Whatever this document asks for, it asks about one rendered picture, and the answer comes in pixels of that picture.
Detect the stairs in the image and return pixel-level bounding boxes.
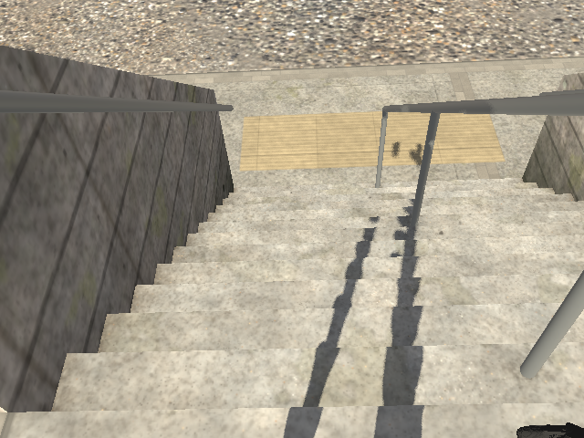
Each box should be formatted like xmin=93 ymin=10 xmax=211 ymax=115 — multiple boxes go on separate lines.
xmin=51 ymin=178 xmax=584 ymax=412

